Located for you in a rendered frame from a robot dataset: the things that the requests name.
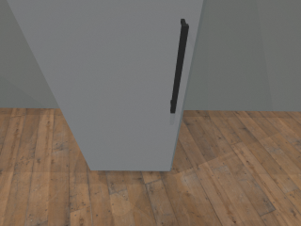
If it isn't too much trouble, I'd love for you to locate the handle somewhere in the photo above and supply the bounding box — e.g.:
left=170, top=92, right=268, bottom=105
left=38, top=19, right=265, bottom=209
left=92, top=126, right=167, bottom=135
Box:
left=170, top=19, right=189, bottom=114

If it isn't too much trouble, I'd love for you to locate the fridge door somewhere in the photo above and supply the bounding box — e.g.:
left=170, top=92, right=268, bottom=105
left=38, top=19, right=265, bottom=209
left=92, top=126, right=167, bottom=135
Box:
left=7, top=0, right=203, bottom=171

